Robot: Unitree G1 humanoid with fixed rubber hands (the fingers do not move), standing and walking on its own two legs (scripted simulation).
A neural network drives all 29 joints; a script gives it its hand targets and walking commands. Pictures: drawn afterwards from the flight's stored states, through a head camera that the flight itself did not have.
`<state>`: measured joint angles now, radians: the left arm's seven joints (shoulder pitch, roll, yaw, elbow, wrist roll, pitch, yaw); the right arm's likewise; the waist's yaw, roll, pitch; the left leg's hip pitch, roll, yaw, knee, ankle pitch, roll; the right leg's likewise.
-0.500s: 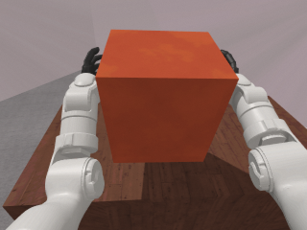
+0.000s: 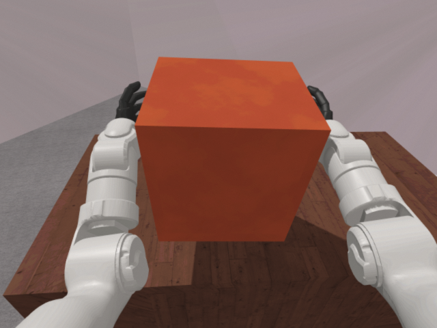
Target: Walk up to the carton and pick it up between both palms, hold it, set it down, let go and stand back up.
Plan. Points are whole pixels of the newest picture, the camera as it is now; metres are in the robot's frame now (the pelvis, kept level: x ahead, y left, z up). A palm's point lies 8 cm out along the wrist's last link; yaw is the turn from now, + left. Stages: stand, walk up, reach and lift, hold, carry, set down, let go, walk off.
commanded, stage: set down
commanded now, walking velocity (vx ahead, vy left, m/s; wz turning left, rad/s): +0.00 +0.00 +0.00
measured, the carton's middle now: (224, 153) +0.40 +0.00 +0.18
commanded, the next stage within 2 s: none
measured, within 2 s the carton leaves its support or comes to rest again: rests again in 1.68 s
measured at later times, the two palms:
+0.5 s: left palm (131, 138) +0.41 +0.17 +0.21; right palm (312, 141) +0.40 -0.18 +0.21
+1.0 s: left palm (136, 150) +0.42 +0.17 +0.17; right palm (304, 155) +0.41 -0.18 +0.16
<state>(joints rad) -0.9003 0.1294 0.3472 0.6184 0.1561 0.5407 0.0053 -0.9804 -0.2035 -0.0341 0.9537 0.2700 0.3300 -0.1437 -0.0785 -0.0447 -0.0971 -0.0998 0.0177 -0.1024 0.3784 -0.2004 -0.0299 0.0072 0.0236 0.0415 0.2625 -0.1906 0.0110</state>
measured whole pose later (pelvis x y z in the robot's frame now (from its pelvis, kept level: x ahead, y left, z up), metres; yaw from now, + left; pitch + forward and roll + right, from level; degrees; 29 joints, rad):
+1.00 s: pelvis +0.01 +0.00 +0.00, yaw +0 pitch +1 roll -1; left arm -0.87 0.13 0.32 0.79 0.13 0.31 0.01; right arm -0.85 -0.13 -0.19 0.95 0.05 0.17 -0.09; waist -0.03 -0.04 -0.09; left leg -0.19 0.03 -0.09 0.34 -0.17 -0.04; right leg -0.10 0.02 0.03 0.24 -0.17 0.01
